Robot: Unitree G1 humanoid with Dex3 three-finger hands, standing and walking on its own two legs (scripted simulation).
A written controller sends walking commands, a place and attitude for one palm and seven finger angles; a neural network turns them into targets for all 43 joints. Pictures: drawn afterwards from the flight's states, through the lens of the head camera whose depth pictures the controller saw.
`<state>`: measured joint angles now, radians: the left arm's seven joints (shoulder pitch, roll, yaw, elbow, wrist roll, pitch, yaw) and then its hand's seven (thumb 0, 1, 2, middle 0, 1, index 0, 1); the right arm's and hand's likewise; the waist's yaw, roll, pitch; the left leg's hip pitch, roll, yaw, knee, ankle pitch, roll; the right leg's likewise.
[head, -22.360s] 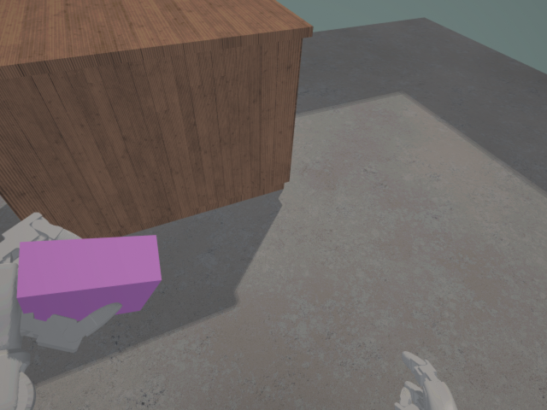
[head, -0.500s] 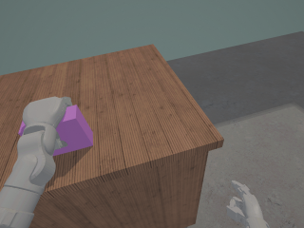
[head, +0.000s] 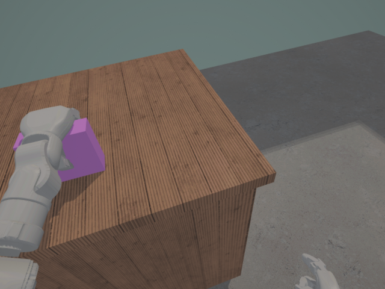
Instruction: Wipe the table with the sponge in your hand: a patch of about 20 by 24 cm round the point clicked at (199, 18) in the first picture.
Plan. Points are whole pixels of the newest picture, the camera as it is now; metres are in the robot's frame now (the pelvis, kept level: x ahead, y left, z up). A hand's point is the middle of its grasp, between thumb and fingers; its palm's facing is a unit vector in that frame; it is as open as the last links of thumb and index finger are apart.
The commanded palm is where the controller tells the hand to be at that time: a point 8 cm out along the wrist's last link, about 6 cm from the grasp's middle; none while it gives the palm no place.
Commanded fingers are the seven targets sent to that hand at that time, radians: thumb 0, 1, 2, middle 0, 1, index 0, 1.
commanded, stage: wipe forward along the first lane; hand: left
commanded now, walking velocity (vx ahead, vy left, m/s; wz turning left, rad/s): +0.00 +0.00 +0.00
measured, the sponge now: (68, 158) +0.34 +0.32 +0.12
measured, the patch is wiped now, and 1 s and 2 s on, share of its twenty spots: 0.25 0.55 0.60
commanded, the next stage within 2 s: slide across to the middle lane in 0.90 s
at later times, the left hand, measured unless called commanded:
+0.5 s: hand (62, 130) +0.39 +0.34 +0.16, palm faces -0.10 +0.01 -0.99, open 9.6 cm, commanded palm +0.38 +0.34 +0.18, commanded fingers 0.00 0.10 1.30 -1.20 -1.60 -1.20 -1.60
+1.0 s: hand (62, 118) +0.43 +0.36 +0.16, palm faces -0.13 +0.01 -0.99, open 9.7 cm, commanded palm +0.42 +0.36 +0.18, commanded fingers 0.00 0.10 1.30 -1.20 -1.60 -1.20 -1.60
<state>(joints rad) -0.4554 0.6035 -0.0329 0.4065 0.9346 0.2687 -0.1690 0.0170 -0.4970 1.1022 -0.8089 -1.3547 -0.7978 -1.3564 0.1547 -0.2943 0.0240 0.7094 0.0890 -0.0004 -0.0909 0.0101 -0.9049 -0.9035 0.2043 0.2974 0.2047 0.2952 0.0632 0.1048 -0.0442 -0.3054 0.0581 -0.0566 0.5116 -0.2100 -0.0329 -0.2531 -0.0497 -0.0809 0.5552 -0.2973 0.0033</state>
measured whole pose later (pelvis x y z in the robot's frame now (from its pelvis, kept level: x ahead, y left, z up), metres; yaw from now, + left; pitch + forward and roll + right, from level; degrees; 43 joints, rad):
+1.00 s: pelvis +0.00 +0.02 +0.00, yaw -2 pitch +7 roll -1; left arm -0.81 0.75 0.05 0.96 1.03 0.05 -0.14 0.03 -0.54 1.14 -0.83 -1.33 -0.81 -1.37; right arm 0.27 -0.31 -0.01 0.72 0.09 0.07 -0.09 0.01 -0.91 -0.90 0.21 0.30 0.21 0.30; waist -0.02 0.07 -0.08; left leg -0.46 0.06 -0.02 0.55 -0.22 -0.02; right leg -0.41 -0.04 -0.04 0.55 -0.27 0.02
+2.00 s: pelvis +0.05 +0.03 +0.00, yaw -2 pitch +5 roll +0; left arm -0.67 0.53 -0.14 0.53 0.97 0.39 -0.08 0.01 -0.49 1.10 -0.78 -1.37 -0.77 -1.40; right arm 0.18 -0.29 0.01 0.71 0.08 0.07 -0.03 0.01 -0.91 -0.90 0.20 0.30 0.20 0.29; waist 0.03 0.08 -0.08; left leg -0.33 0.04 -0.02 0.51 -0.27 -0.03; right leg -0.27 -0.07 -0.04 0.49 -0.31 0.04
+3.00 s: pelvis +0.04 +0.03 +0.00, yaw -2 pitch +2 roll +0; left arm -0.32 0.44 -0.24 -0.01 0.98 0.64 -0.08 0.06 -0.43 1.06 -0.72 -1.40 -0.74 -1.42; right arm 0.03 -0.26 0.06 0.62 0.10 0.12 0.01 0.01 -0.91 -0.90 0.20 0.30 0.20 0.29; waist 0.09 0.11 -0.11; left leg -0.32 0.03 -0.01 0.58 -0.30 -0.03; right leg -0.27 -0.08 -0.03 0.59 -0.36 0.04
